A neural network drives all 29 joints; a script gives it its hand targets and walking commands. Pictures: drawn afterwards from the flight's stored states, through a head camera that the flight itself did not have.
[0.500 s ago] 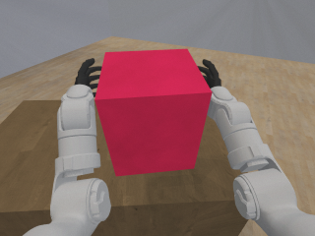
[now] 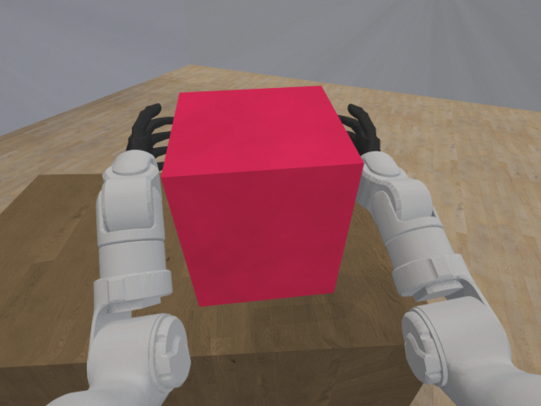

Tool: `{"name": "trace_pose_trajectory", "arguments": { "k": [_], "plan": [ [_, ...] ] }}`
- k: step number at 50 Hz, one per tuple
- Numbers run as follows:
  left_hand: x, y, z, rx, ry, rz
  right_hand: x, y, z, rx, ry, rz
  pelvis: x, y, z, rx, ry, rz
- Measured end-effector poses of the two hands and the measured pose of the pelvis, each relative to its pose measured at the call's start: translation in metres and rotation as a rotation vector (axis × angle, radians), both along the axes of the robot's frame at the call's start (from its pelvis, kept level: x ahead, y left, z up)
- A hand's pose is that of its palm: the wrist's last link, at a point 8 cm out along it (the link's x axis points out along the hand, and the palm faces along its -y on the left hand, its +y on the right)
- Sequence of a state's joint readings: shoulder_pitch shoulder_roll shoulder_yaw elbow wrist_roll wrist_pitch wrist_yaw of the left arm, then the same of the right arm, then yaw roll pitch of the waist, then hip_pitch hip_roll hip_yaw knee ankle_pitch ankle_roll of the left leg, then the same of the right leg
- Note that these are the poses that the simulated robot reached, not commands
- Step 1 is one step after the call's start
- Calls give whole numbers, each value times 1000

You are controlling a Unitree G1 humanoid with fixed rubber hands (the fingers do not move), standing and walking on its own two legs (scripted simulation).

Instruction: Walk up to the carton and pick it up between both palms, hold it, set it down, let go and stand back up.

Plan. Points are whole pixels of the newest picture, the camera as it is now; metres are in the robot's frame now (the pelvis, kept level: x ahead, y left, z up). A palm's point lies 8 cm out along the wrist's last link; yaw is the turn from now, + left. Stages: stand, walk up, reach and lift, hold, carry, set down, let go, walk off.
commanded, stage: hold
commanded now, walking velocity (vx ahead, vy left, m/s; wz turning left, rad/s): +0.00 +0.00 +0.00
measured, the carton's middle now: (259, 196) +0.37 +0.01 +0.19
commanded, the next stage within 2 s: none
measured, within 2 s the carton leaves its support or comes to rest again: neither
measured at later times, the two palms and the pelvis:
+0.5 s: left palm (144, 157) +0.37 +0.16 +0.26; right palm (362, 156) +0.37 -0.14 +0.26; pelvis +0.00 +0.00 +0.00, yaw +0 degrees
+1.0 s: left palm (142, 157) +0.36 +0.16 +0.27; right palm (364, 158) +0.36 -0.14 +0.26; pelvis -0.01 +0.00 +0.00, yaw +0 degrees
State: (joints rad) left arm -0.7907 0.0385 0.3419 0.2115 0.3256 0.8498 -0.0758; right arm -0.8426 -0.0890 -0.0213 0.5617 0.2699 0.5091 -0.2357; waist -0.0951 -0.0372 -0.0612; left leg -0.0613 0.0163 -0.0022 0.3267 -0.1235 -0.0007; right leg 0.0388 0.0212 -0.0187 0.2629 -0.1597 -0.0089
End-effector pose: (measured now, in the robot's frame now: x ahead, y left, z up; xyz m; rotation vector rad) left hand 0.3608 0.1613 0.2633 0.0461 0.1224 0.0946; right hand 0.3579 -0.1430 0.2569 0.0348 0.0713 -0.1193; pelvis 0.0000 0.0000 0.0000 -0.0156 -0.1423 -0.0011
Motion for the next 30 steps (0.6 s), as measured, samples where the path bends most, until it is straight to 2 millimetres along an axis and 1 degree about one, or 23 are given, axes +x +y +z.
{"name": "trace_pose_trajectory", "arguments": {
  "k": [9,16,24,30],
  "plan": [
    [2,1,2,9,13,-4,0,1,-1,11,13,-6,-6,2,0,1,12,-3],
    [5,0,8,16,4,2,5,1,3,2,5,5,-5,1,0,2,22,-6],
    [6,0,1,4,13,9,8,0,0,-8,15,13,1,-2,0,1,12,2],
    [6,-1,-2,4,6,6,7,0,-2,-9,10,9,4,-3,0,0,7,5]
  ]
}}
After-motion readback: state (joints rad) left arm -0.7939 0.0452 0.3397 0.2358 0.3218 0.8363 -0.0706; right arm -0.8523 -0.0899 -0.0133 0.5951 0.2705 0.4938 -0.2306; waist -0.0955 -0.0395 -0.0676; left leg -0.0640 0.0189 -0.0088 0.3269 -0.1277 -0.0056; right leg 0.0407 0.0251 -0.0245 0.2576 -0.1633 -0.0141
